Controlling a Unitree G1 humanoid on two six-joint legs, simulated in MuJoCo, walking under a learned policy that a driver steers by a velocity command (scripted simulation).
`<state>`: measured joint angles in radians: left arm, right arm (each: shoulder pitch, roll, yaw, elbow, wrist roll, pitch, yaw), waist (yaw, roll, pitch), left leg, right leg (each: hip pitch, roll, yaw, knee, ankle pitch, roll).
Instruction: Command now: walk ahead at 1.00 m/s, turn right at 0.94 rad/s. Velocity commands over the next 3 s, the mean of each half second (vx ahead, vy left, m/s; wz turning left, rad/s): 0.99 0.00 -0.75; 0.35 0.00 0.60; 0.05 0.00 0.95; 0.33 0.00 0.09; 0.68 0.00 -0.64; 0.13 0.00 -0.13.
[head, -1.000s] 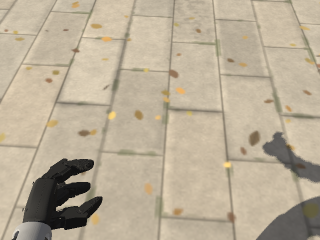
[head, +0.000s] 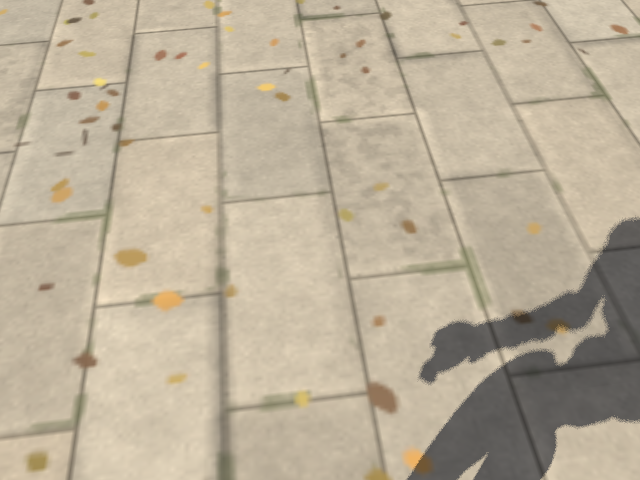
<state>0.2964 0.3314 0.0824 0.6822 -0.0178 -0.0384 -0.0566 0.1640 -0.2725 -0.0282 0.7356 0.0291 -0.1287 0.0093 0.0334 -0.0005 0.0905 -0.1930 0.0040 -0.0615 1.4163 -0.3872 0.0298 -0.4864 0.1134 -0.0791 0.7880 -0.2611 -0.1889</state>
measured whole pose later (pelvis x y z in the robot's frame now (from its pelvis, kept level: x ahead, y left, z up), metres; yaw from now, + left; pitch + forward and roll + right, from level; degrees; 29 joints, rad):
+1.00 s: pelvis +0.64 -0.05 +0.04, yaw +1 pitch +1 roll -1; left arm 0.08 0.28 0.07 0.71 0.02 -0.02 0.01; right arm 0.20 -0.36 -0.10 0.62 0.02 0.06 -0.02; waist 0.00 0.01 0.09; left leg -0.58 0.08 0.01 0.96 -0.30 -0.09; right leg -0.26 -0.04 -0.15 0.41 -0.15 -0.02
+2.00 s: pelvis +0.78 +0.01 +0.04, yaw +28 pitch +3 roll +1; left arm 0.31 0.29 0.05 0.69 -0.05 -0.03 -0.01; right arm 0.29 -0.27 -0.05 0.68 0.00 -0.08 -0.01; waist -0.01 -0.03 -0.03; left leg -0.12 0.00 0.03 0.39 -0.33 0.01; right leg -0.55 0.00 0.07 0.99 -0.33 0.00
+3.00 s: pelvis +1.25 +0.09 +0.03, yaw +4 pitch +1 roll +0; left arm 0.20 0.26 0.02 0.86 0.01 0.05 0.01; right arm 0.13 -0.22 -0.01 0.74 -0.02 -0.02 0.01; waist 0.01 -0.01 0.02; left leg -0.40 -0.01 0.02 0.54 -0.16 0.01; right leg -0.15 0.04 0.03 0.55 -0.42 -0.03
